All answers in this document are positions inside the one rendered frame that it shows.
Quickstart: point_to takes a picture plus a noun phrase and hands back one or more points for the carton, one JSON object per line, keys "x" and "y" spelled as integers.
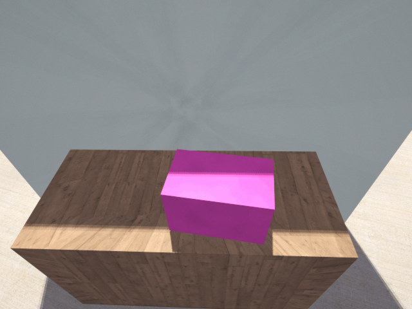
{"x": 220, "y": 195}

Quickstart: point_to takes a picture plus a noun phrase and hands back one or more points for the pedestal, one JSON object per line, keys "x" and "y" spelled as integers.
{"x": 100, "y": 232}

